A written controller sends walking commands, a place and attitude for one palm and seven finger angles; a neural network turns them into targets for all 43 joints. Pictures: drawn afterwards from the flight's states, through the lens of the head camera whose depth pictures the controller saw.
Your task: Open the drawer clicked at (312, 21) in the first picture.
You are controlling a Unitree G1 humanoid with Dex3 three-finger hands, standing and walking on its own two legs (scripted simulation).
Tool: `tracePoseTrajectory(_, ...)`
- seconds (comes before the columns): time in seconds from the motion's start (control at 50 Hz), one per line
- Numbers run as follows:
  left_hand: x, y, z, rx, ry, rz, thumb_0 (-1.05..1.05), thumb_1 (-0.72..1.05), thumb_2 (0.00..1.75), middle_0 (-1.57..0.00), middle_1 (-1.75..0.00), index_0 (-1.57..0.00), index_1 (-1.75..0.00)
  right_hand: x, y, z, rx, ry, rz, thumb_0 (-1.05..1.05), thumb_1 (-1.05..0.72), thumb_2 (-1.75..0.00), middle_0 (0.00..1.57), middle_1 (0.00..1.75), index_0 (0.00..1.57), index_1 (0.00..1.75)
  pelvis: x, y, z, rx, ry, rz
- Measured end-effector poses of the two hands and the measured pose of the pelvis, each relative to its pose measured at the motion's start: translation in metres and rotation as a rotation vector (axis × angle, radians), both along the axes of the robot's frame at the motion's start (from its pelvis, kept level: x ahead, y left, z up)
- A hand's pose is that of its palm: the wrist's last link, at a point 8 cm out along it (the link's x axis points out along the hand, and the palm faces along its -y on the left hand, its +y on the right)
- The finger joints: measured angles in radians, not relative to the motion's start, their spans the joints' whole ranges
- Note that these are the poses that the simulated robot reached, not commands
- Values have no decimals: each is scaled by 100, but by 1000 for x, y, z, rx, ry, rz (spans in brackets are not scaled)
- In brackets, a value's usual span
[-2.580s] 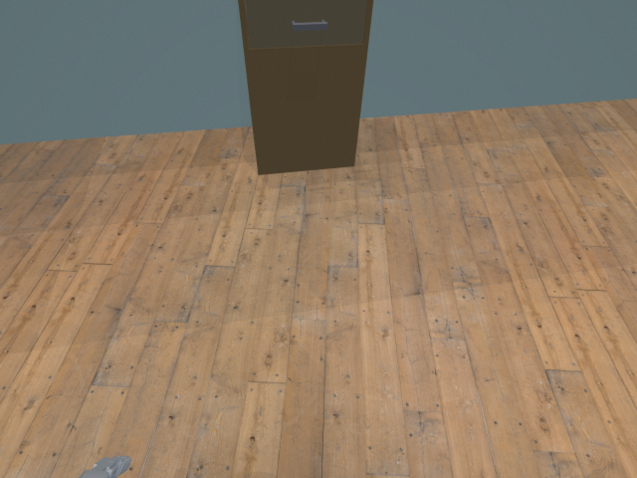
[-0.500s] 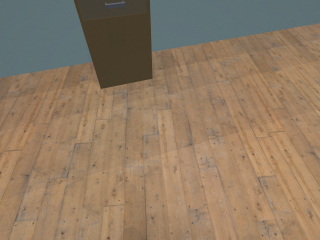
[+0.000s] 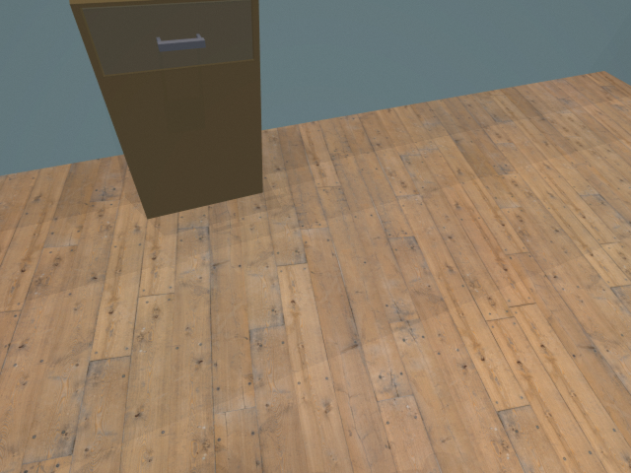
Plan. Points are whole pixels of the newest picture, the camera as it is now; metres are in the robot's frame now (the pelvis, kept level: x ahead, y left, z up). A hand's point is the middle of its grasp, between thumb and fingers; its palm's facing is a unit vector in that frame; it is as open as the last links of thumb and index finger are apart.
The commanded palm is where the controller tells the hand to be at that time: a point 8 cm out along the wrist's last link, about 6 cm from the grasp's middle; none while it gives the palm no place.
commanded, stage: walk to a spot facing it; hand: left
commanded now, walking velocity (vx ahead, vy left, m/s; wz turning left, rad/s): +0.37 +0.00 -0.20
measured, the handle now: (180, 41) +1.21 +0.48 -0.05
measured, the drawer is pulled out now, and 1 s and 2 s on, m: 0.00 0.00 0.00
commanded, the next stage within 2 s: turn to face it in 1.04 s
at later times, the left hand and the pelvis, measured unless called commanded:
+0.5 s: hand (264, 335) +0.37 +0.10 -0.17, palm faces -0.12 -0.98 -0.16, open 7.4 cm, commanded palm none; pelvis +0.24 -0.05 -0.01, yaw -6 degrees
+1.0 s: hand (246, 310) +0.42 +0.15 -0.18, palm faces -0.02 -0.99 -0.12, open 7.4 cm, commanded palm none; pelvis +0.47 -0.02 +0.00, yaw -7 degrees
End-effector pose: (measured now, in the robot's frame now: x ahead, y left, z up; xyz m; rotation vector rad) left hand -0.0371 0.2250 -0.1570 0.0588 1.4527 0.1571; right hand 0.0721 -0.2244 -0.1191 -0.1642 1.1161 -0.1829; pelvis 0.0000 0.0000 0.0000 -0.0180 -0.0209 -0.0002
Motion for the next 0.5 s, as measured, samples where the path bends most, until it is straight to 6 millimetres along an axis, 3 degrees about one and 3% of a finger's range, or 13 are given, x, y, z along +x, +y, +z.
tracePoseTrajectory(0.08,81,17,14,24,-115,-38,0,91,90,-20,-29,-20,-29,-16,-7,7,-31,105,-54,-2,-96,-90,20,30,20,30,33,8,11,4,5,-16)
tracePoseTrajectory(0.16,153,20,23,27,-193,-72,0,91,90,-20,-29,-20,-29,-35,-3,6,-14,231,-107,-1,-95,-90,20,30,20,30,67,10,15,12,10,-33)
tracePoseTrajectory(0.32,283,-14,24,6,-239,-205,0,91,90,-20,-29,-20,-29,-48,19,-4,84,423,-235,0,-92,-90,20,30,20,30,143,-5,8,20,10,-80)
tracePoseTrajectory(0.42,368,-52,15,5,-294,-279,0,91,90,-20,-29,-20,-29,-35,22,-18,157,537,-300,1,-91,-90,20,30,20,30,200,-30,-9,18,11,-107)
tracePoseTrajectory(0.46,391,-63,12,11,-330,-272,0,91,90,-20,-29,-20,-29,-17,16,-24,181,565,-304,1,-91,-90,20,30,20,30,220,-42,-14,18,5,-112)
tracePoseTrajectory(0.5,401,-70,14,13,-336,-246,0,91,90,-20,-29,-20,-29,14,5,-25,183,540,-295,1,-91,-90,20,30,20,30,237,-50,-11,19,-7,-109)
